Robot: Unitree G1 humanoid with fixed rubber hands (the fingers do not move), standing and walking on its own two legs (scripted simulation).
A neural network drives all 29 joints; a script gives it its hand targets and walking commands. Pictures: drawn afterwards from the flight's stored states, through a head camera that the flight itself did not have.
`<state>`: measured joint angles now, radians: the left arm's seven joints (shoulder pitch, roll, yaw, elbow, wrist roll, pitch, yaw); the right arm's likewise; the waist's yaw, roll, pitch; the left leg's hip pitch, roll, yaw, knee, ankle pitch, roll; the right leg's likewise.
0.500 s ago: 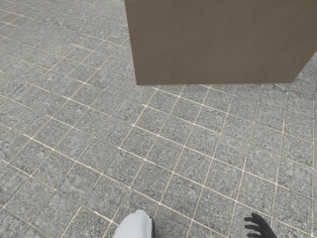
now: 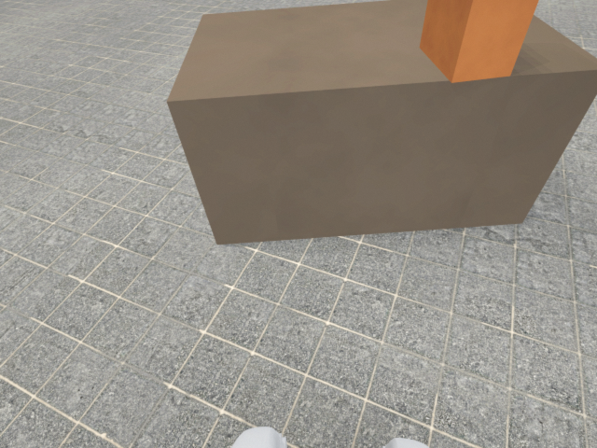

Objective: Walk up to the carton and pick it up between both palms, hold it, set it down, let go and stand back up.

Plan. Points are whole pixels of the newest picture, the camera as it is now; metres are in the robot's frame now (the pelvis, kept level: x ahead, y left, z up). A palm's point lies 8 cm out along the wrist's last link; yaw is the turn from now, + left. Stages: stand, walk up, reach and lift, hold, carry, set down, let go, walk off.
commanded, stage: walk up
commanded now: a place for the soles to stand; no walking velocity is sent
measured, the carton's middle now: (472, 19) +1.22 -0.48 +0.07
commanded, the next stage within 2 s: none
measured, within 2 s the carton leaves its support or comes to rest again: neither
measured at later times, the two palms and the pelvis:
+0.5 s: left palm (205, 351) +0.29 +0.19 -0.08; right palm (558, 394) +0.21 -0.32 -0.08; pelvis +0.19 -0.07 +0.02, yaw +1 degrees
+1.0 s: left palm (302, 312) +0.36 +0.03 -0.10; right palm (562, 222) +0.52 -0.47 -0.06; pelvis +0.38 -0.23 +0.03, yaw +5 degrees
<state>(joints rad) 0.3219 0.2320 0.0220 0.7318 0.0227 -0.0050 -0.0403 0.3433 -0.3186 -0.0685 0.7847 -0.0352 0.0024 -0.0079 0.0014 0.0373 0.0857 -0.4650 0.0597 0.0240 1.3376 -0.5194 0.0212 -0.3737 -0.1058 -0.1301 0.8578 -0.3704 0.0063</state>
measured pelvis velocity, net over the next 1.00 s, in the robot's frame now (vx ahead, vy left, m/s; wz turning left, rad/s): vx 0.38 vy -0.23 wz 0.08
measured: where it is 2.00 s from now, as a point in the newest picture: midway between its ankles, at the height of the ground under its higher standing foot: (447, 315)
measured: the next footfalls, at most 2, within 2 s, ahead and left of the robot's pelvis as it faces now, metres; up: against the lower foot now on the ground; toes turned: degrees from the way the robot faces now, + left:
left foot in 0.18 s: +0.22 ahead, +0.08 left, +0.00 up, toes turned +9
right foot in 0.64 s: +0.44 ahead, -0.30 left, +0.00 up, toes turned -7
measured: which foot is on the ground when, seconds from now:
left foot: up 0.00-0.16, down 0.18-0.66, up 0.68-1.00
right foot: down 0.00-0.20, up 0.22-0.62, down 0.64-1.00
